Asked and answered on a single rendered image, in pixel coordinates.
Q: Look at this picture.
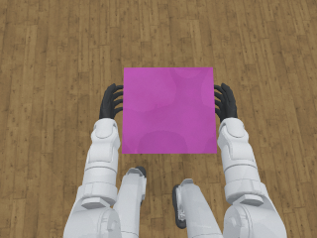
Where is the right robot forearm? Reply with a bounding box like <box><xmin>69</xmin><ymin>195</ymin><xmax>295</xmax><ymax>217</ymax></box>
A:
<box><xmin>217</xmin><ymin>117</ymin><xmax>287</xmax><ymax>238</ymax></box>

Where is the left robot hand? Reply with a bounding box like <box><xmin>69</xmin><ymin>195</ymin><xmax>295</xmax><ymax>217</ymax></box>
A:
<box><xmin>99</xmin><ymin>83</ymin><xmax>124</xmax><ymax>120</ymax></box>

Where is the robot left upper arm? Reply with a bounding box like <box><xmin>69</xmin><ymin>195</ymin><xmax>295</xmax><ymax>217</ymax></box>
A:
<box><xmin>63</xmin><ymin>206</ymin><xmax>122</xmax><ymax>238</ymax></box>

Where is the right robot hand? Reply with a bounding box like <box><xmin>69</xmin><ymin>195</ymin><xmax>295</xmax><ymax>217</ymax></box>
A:
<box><xmin>214</xmin><ymin>82</ymin><xmax>238</xmax><ymax>124</ymax></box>

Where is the carton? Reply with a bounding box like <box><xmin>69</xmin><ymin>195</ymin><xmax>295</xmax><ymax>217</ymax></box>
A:
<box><xmin>122</xmin><ymin>66</ymin><xmax>217</xmax><ymax>154</ymax></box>

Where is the robot right upper arm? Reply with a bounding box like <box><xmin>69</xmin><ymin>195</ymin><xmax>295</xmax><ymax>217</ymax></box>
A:
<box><xmin>223</xmin><ymin>203</ymin><xmax>286</xmax><ymax>238</ymax></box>

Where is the robot right shin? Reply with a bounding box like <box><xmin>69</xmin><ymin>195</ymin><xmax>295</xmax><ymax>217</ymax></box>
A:
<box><xmin>177</xmin><ymin>178</ymin><xmax>200</xmax><ymax>220</ymax></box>

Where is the left robot forearm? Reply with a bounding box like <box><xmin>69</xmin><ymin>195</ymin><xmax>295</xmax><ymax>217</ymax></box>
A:
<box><xmin>62</xmin><ymin>118</ymin><xmax>121</xmax><ymax>238</ymax></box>

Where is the right robot thigh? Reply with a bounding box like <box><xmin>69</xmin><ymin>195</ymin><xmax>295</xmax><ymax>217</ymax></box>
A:
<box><xmin>175</xmin><ymin>183</ymin><xmax>224</xmax><ymax>238</ymax></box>

